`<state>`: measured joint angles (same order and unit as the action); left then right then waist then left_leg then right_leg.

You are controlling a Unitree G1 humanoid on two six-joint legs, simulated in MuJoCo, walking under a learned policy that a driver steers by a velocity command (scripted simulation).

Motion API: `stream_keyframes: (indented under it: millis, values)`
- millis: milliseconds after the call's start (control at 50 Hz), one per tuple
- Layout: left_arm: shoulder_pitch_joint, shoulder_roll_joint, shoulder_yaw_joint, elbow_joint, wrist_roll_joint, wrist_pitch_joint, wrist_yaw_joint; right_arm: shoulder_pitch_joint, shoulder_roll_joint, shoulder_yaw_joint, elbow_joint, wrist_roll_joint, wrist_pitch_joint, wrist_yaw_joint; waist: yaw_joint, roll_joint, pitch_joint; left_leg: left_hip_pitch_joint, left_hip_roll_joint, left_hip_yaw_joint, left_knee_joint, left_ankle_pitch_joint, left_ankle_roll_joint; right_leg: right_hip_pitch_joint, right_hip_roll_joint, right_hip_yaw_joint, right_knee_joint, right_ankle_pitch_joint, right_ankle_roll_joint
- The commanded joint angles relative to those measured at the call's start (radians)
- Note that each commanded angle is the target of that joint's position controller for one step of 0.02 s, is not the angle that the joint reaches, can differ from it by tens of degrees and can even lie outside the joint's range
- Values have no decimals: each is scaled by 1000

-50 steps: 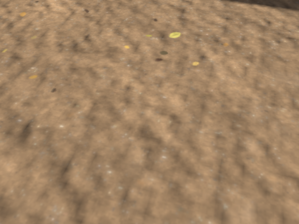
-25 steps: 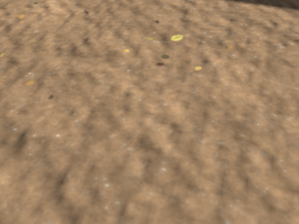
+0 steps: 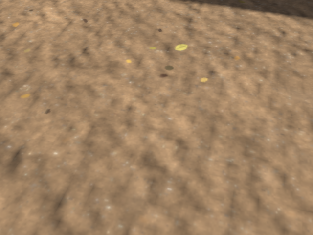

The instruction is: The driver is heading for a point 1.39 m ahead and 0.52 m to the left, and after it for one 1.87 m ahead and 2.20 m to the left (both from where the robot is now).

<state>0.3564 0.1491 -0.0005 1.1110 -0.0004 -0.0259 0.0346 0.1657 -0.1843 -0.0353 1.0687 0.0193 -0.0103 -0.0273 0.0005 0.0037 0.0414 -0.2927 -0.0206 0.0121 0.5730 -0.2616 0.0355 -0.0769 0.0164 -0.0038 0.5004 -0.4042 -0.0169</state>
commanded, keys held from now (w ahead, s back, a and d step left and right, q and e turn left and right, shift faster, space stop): w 0.74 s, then w+q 0.26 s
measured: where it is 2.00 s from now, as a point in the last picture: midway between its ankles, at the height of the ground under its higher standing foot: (132, 148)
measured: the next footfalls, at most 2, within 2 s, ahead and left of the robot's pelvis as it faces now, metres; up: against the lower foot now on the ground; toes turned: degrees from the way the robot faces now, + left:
right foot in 0.76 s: +0.48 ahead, -0.11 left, +0.00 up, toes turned -2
left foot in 1.36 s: +0.75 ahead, +0.17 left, +0.00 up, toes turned +20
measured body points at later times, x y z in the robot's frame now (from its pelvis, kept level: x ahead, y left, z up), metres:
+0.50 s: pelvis +0.15 +0.04 +0.02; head +0.15 +0.05 +0.47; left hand +0.29 +0.30 -0.11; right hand +0.08 -0.18 -0.13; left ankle +0.07 +0.11 -0.73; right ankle +0.26 -0.13 -0.66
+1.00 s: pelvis +0.42 -0.03 +0.01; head +0.43 -0.03 +0.46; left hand +0.43 +0.23 -0.13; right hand +0.53 -0.29 -0.12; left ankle +0.45 +0.14 -0.64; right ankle +0.44 -0.11 -0.73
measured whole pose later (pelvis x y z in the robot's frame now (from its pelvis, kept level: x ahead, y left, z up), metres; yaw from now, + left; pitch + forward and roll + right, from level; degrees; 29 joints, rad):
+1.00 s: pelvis +0.42 -0.03 +0.01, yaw +6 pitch +0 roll -2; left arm 0.28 0.22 0.06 1.02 0.01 -0.12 -0.03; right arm 0.22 -0.26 -0.07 0.94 0.04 -0.06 -0.02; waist 0.03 0.05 0.02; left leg -0.63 0.11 -0.09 1.15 -0.21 0.07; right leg -0.15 0.05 -0.16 0.30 -0.15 -0.07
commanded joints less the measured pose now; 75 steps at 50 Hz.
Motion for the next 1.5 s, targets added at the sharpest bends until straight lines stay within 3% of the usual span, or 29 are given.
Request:
stream_keyframes:
  millis: [20,60,100,160,200,220,240,280,320,440,660,700,740,760,780,800,820,860,900,980,1220,1320,1340,1360,1380,1400,1420,1460,1500]
  values:
    - [126,122,30,-2,-17,-6,6,-2,-72,-17,-24,5,-10,0,21,-89,70,0,-37,22,38,-234,48,-169,-92,143,-178,-223,-113]
    - [143,193,51,-13,-33,-34,7,-83,-55,-8,-66,15,-49,12,43,-165,188,-222,-17,49,161,-177,50,-104,-278,373,-298,-279,-214]
    - [131,195,59,-24,-25,-60,2,-119,-59,-5,-91,13,-86,27,40,-155,220,-352,45,15,229,-186,63,-14,-367,434,-281,-8,-251]
    - [88,182,59,-47,-30,-56,-13,-39,-73,-15,-79,27,-104,46,-17,-118,158,-182,44,55,61,-155,75,-26,-301,276,-207,160,-182]
    - [18,186,55,-79,-20,-54,-21,234,-124,-55,22,18,-96,48,-137,-62,31,280,-19,49,-22,16,90,-247,-151,109,16,427,-106]
    - [-22,139,41,-118,-20,-61,-20,398,-217,-84,47,16,-95,45,-195,158,-20,441,180,-317,-213,-107,188,-435,-8,-35,391,393,-24]
    - [-12,71,23,-142,-27,-82,-21,467,-220,-70,53,-2,-102,52,-179,301,-97,534,388,-743,-399,-115,293,-593,66,46,700,-109,-16]
    - [-48,134,42,-159,-55,-99,-33,240,-118,-26,-5,-8,-123,53,-69,98,34,348,377,-558,-395,-71,233,-666,-54,131,839,14,-77]
    - [-52,148,62,-154,-37,-96,-26,163,-95,-8,-30,-10,-121,62,-21,23,48,262,284,-332,-422,64,169,-608,-130,93,729,166,-87]
    - [-186,111,73,-205,-24,-55,-30,282,-131,2,-2,-25,-99,31,-24,42,68,256,226,-149,-462,339,158,-674,-157,20,531,302,-16]
    - [-513,119,49,-335,-32,-85,-79,360,-162,-16,-3,-9,-75,11,-68,66,123,402,273,-64,-430,401,143,-647,-91,-25,67,411,-47]
    - [-453,155,63,-331,-32,-91,-86,329,-189,-25,-15,-12,-71,10,-14,97,58,427,279,-46,-331,670,124,-504,-46,-52,43,353,-80]
    - [-176,233,106,-253,-33,-89,-76,288,-197,-27,-28,-21,-59,12,130,126,-116,372,225,-1,-15,943,86,-144,26,-91,33,336,-130]
    - [23,302,127,-208,-21,-85,-63,278,-166,-11,-55,-29,-60,18,198,54,-252,112,176,7,301,686,55,205,-140,105,52,299,-191]
    - [104,367,135,-186,6,-84,-64,420,4,32,-60,-17,-80,30,106,-232,-433,-262,-32,-22,688,-140,-5,528,-420,628,-79,82,-348]
    - [83,275,110,-185,4,-89,-66,365,-82,14,-50,18,-110,34,142,-190,-432,-359,-29,-194,844,-273,21,487,-427,779,-213,17,-331]
    - [-23,228,94,-196,-5,-96,-65,265,-150,-8,-91,44,-121,31,111,-160,-249,-433,26,-168,867,-206,35,329,-405,593,-228,81,-271]
    - [-174,158,71,-212,1,-110,-73,182,-155,-22,-112,26,-111,10,36,-29,-115,-330,126,-130,756,-42,39,19,-331,318,-285,266,-201]
    - [-188,118,62,-187,14,-114,-77,246,-108,-31,-94,22,-73,9,-18,-72,-81,-226,163,-139,684,4,47,-106,-269,169,-338,298,-168]
    - [-149,174,75,-154,18,-119,-55,170,-99,-43,-135,17,-35,5,-30,-65,-1,-331,176,-148,594,97,32,-153,-263,39,-403,353,-179]
    - [22,237,89,-131,2,-69,-8,-196,-66,-27,-302,3,-52,72,82,-25,81,-525,137,-1,131,276,28,169,-310,-173,-335,526,-137]
    - [-51,301,109,-168,-14,-40,0,-56,-146,-64,-330,12,-45,93,-47,-112,-52,-192,-4,136,88,53,112,188,-315,-246,2,1169,-91]
    - [-80,307,108,-180,-20,-35,1,97,-202,-96,-296,14,-45,86,-135,-100,-136,33,-48,135,6,117,149,116,-281,-263,210,1160,-61]
    - [-79,290,100,-203,-10,-43,0,253,-296,-135,-259,11,-37,63,-195,-2,-222,335,48,-60,-47,113,204,-130,-232,-262,522,848,-11]
    - [20,112,51,-253,18,-76,-23,227,-394,-143,-266,7,-44,56,-52,249,-300,653,305,-623,-117,39,384,-582,-22,-145,871,-143,42]
    - [-90,190,60,-288,-27,-128,-38,281,-324,-121,-284,-11,-55,59,-118,155,-417,715,370,-857,-279,-28,420,-703,8,82,975,-181,19]
    - [-190,228,72,-318,-59,-147,-43,247,-259,-104,-277,-16,-66,60,-126,107,-276,639,336,-695,-288,56,356,-792,-44,95,946,-84,-12]
    - [-185,231,80,-301,-20,-145,-29,81,-179,-78,-318,-3,-73,61,-29,-12,-144,324,246,-442,-291,247,282,-666,-126,87,769,58,-17]
    - [-149,236,92,-306,-5,-112,-29,39,-162,-68,-341,-10,-75,53,24,-2,-118,173,202,-369,-334,325,270,-552,-152,89,673,100,7]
